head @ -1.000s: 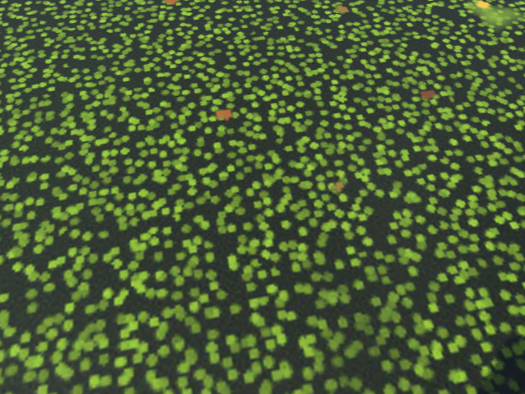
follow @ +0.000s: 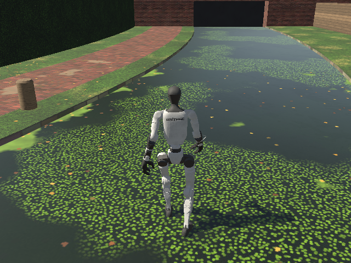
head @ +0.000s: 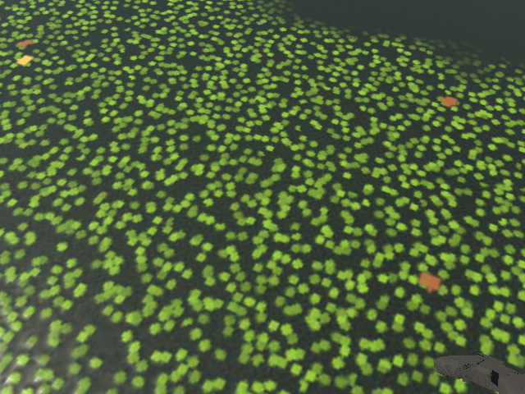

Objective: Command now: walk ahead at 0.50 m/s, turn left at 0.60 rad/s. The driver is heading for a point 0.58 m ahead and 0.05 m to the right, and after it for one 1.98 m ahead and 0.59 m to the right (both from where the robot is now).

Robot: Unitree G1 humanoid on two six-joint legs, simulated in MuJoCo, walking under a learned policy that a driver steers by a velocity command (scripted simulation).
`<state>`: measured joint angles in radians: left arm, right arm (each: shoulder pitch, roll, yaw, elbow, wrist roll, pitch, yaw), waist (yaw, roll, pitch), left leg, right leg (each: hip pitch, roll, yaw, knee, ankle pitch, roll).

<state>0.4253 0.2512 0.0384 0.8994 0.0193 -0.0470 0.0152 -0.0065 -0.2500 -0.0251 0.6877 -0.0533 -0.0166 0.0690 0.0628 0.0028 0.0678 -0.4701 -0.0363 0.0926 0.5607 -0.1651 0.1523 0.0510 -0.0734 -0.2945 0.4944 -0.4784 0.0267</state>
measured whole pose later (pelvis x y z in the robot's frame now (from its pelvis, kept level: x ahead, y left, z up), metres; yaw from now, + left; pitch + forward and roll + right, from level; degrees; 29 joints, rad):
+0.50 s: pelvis +0.27 +0.01 +0.01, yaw -1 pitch +1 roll +1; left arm 0.14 0.25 0.03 0.77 0.03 -0.01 -0.05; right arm 0.40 -0.24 -0.02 0.93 -0.03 -0.08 -0.02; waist -0.05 -0.03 0.03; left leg 0.17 -0.11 0.07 0.14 -0.34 0.10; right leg -0.60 -0.02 -0.06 0.65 -0.06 -0.07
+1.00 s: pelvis +0.50 -0.01 +0.02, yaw -19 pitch +1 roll -1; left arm 0.33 0.29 0.07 0.80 0.01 0.02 0.01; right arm 0.10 -0.26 0.01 0.73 -0.02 -0.02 -0.02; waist 0.07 0.03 0.06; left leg -0.53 0.00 -0.07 0.70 -0.20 -0.04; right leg -0.16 0.18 0.18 0.47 -0.30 -0.10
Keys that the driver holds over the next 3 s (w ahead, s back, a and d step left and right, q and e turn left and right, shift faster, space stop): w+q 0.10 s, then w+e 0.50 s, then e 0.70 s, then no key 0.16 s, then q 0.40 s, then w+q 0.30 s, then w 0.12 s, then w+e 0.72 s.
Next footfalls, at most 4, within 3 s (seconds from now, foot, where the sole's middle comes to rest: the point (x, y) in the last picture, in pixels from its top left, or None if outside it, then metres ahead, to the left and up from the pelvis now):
0.56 right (313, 380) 0.47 -0.07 -0.76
1.06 left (268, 298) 0.68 0.05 -0.76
1.48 right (327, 367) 0.50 -0.10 -0.76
1.92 left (250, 344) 0.55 0.09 -0.76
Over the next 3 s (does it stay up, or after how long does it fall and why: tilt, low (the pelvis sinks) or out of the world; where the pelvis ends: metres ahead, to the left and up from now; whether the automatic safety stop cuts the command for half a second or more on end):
stays up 0.97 -0.14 0.01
